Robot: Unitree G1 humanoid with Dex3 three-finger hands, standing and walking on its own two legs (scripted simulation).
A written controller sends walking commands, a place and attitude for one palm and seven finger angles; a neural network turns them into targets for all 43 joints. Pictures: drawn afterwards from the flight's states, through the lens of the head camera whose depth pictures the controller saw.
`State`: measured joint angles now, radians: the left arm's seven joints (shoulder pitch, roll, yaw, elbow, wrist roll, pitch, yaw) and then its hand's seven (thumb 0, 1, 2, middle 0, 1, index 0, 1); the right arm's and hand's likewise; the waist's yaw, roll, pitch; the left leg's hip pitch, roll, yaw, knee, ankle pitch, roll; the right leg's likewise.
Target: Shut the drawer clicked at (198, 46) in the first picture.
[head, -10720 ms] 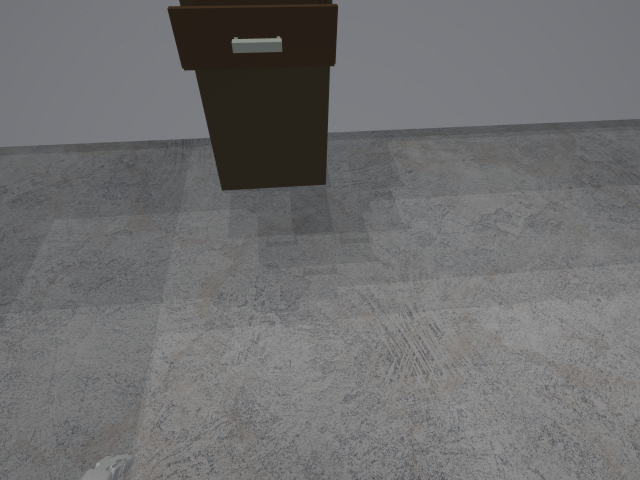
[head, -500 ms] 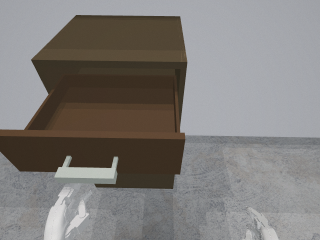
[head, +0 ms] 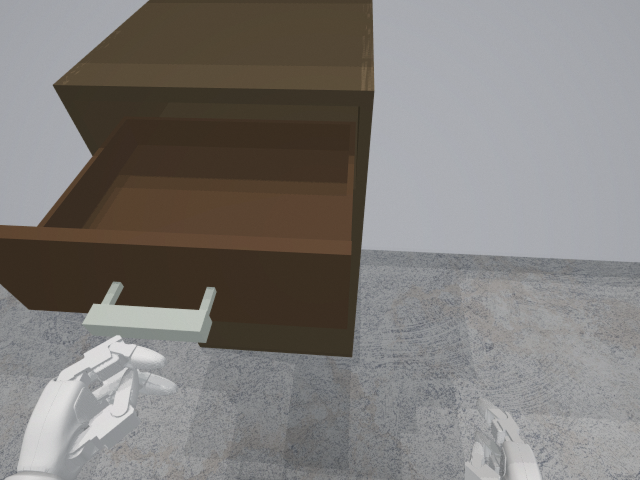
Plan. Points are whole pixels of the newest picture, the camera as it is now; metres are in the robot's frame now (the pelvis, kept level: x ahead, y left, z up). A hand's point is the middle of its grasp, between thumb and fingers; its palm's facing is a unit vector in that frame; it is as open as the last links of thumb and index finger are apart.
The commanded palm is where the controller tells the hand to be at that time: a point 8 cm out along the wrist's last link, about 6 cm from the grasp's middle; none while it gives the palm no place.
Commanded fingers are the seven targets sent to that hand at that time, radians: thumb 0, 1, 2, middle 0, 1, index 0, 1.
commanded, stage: raise the hand and make a fist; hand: left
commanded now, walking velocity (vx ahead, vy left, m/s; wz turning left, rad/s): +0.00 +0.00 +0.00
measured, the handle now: (156, 307) +0.30 +0.21 +0.08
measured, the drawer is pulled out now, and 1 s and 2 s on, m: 0.30 0.30 0.30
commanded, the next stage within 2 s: bring the fist close to the handle in 1.12 s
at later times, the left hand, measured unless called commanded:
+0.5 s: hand (84, 420) +0.16 +0.20 +0.14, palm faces -0.02 -1.00 -0.07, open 3.1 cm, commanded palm +0.10 +0.25 +0.15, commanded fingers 0.00 0.90 0.90 -1.40 -1.60 -1.40 -1.60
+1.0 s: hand (75, 429) +0.14 +0.19 +0.16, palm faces +0.01 -0.99 -0.14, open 3.2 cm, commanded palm +0.08 +0.24 +0.18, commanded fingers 0.00 0.90 0.90 -1.40 -1.60 -1.40 -1.60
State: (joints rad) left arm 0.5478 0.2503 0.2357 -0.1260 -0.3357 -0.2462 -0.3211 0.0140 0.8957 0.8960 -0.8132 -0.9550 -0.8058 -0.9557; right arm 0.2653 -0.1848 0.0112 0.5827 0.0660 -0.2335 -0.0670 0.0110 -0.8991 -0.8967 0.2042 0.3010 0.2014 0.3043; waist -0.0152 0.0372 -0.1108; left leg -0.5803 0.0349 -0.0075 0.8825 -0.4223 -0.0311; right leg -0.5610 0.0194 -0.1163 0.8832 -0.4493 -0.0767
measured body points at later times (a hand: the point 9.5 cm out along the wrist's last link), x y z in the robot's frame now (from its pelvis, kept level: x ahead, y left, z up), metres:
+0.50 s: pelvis +0.01 +0.05 +0.01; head -0.01 +0.04 +0.46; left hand +0.15 +0.26 +0.15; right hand +0.24 -0.14 -0.01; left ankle +0.01 +0.14 -0.69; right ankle +0.00 -0.06 -0.69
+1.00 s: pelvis +0.01 +0.03 +0.02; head -0.03 +0.01 +0.47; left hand +0.14 +0.25 +0.17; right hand +0.21 -0.18 -0.02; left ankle +0.01 +0.14 -0.69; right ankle +0.00 -0.06 -0.69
